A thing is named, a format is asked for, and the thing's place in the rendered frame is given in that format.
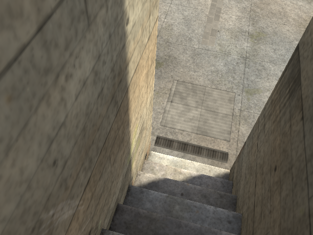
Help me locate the stairs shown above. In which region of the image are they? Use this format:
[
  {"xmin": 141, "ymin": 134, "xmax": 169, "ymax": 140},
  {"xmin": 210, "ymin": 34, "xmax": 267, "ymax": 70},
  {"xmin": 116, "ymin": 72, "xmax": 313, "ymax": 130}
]
[{"xmin": 100, "ymin": 151, "xmax": 243, "ymax": 235}]

